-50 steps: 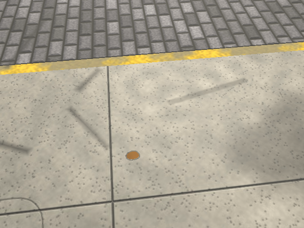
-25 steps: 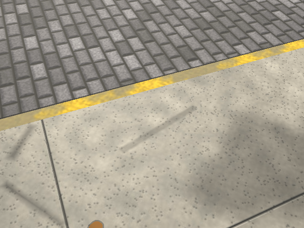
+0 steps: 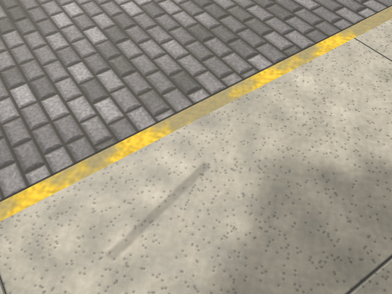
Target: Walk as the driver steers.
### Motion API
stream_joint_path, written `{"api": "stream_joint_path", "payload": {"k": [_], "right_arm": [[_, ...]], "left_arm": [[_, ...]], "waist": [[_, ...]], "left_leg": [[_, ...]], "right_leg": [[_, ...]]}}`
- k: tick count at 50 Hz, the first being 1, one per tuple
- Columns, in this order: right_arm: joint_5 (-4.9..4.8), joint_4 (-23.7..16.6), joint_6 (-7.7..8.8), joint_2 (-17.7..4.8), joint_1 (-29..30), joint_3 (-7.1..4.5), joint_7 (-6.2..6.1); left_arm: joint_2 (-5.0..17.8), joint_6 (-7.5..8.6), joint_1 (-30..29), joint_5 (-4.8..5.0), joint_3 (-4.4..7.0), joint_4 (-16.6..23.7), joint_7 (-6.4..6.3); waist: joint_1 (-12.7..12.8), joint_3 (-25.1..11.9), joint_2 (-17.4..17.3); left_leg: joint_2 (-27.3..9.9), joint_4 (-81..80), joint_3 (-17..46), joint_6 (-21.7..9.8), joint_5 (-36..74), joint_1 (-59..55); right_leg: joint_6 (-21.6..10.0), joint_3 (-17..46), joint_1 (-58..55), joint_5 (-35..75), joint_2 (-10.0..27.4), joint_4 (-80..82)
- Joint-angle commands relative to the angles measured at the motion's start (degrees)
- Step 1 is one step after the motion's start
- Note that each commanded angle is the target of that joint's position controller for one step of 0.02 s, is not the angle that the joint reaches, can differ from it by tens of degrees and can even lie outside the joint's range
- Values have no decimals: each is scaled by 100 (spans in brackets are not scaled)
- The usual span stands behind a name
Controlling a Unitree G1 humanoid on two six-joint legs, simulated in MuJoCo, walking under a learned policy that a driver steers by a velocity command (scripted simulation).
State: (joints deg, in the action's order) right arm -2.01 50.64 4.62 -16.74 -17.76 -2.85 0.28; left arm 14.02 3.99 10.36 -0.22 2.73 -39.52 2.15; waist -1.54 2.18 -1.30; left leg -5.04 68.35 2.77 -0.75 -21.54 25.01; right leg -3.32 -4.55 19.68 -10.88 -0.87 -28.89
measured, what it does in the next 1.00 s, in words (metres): walks ahead, turning left: left foot, then right foot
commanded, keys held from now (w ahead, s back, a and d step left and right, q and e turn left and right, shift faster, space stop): q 0.72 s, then no key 0.28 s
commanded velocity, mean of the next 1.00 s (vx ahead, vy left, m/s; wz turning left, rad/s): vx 0.10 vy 0.00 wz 0.43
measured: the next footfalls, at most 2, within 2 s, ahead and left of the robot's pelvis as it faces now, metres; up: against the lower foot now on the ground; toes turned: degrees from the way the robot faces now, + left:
left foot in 0.34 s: +0.27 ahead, +0.14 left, +0.00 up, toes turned +12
right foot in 0.82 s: +0.31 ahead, -0.05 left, +0.00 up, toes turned +28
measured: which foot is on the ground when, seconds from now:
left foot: up 0.00-0.32, down 0.34-0.82, up 0.84-1.00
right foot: down 0.00-0.34, up 0.36-0.80, down 0.82-1.00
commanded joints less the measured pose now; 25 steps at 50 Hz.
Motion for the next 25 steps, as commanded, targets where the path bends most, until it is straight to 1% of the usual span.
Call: {"api": "stream_joint_path", "payload": {"k": [1, 2, 3, 5, 7, 9, 10, 12, 14, 15, 16, 17, 18, 19, 20, 21, 22, 23, 24, 25], "right_arm": [[40, -204, -131, -359, -421, -154, -75], [43, -197, -185, -298, -481, -161, -94], [58, -250, -217, -264, -400, -169, -117], [113, -428, -226, -210, -95, -163, -125], [154, -584, -215, -115, 259, -121, -49], [180, -791, -215, -29, 652, -79, 57], [179, -886, -226, -58, 745, -87, 109], [180, -1076, -255, -185, 862, -136, 199], [193, -1228, -278, -315, 848, -198, 271], [196, -1256, -280, -383, 707, -239, 295], [190, -1206, -261, -462, 355, -300, 297], [219, -1104, -225, -753, -145, -430, 235], [255, -1189, -226, -1390, -420, -593, 79], [380, -1378, -208, -1702, -236, -582, 65], [309, -1514, -227, -1240, -127, -483, 117], [235, -1606, -230, -1011, 262, -415, 121], [119, -1623, -284, -823, 536, -372, 91], [80, -1674, -347, -700, 750, -327, 46], [152, -1733, -388, -709, 855, -321, 8], [215, -1791, -409, -737, 907, -336, -20]], "left_arm": [[529, 230, 57, -61, 198, 119, 6], [561, 272, 1, -97, 212, 57, -17], [602, 288, -39, -128, 227, -2, -60], [633, 254, -76, -128, 236, -97, -185], [710, 176, -94, -97, 248, -146, -297], [851, 96, 28, -56, 284, -227, -380], [910, 48, 75, -28, 303, -269, -404], [996, -52, 82, 49, 341, -326, -427], [1061, -147, -23, 142, 376, -332, -459], [1093, -193, -101, 181, 393, -312, -483], [1080, -237, -194, 216, 393, -287, -508], [975, -256, -15, 193, 359, -312, -504], [767, -225, 98, -29, 264, -162, -468], [393, -196, 635, -175, 127, -28, -378], [792, -198, 355, -25, 198, -149, -297], [868, -229, 1, 110, 224, -38, -285], [805, -279, -128, 56, 231, -98, -348], [867, -346, -233, -17, 267, -77, -417], [849, -405, -177, -26, 284, -71, -429], [770, -432, -88, -29, 276, -81, -439]], "waist": [[-63, -511, 648], [-138, -449, 591], [-169, -360, 596], [-150, -234, 641], [-25, -220, 621], [170, -258, 559], [215, -296, 548], [241, -321, 580], [173, -325, 636], [86, -382, 638], [-110, -538, 551], [-302, -849, 158], [-307, -1225, -971], [213, -2060, -1672], [-155, -2450, -694], [-65, -1828, -409], [62, -1321, 87], [153, -1008, 8], [278, -937, -236], [321, -930, -404]], "left_leg": [[-235, 45, 210, 108, 589, 621], [-164, -54, 214, 168, 713, 600], [-120, -224, 226, 220, 902, 694], [-86, -895, 172, 283, 1440, 888], [-57, -1799, -55, 260, 2073, 751], [-18, -2434, -214, 225, 2397, 697], [-3, -2626, -252, 197, 2370, 704], [24, -2881, -303, 84, 2033, 766], [111, -3039, -415, -89, 1476, 718], [234, -3181, -532, -195, 1245, 524], [446, -3592, -688, -337, 1405, 23], [658, -4138, -630, -550, 2454, -860], [-418, -4130, 960, -1023, 5428, -2070], [-1702, -4195, 3305, -2366, 6375, -3412], [-1522, -4481, 3065, -2264, 5117, -3276], [-1277, -4610, 2464, -1952, 4105, -2726], [-976, -4759, 2067, -1593, 3138, -2122], [-759, -4914, 1844, -1410, 2538, -1535], [-552, -5031, 1695, -1323, 2303, -1067], [-428, -5079, 1624, -1291, 2263, -898]], "right_leg": [[-886, 946, -878, 2871, 1467, 1569], [-886, 656, -758, 3409, 1450, 1614], [-868, 415, -692, 3655, 1436, 1673], [-797, 7, -741, 3726, 1374, 1709], [-706, -349, -838, 3535, 1253, 1668], [-730, -432, -1119, 3500, 1378, 1568], [-743, -420, -1305, 3484, 1476, 1481], [-712, -381, -1644, 3434, 1665, 1207], [-606, -341, -1826, 3539, 1794, 786], [-525, -357, -1848, 3788, 1778, 414], [-370, -477, -1782, 3994, 1615, -229], [-78, -639, -1540, 3626, 1189, -1282], [372, -730, -249, 1273, 642, -3038], [672, 119, 1410, -3100, -451, -4745], [560, 1076, 1573, -2814, -169, -5090], [459, 1029, 1843, -2304, -1, -4927], [465, 970, 1881, -1897, 204, -4488], [486, 959, 1725, -1590, 299, -4053], [505, 896, 1355, -1336, 256, -3886], [544, 857, 1200, -1189, 176, -3670]]}}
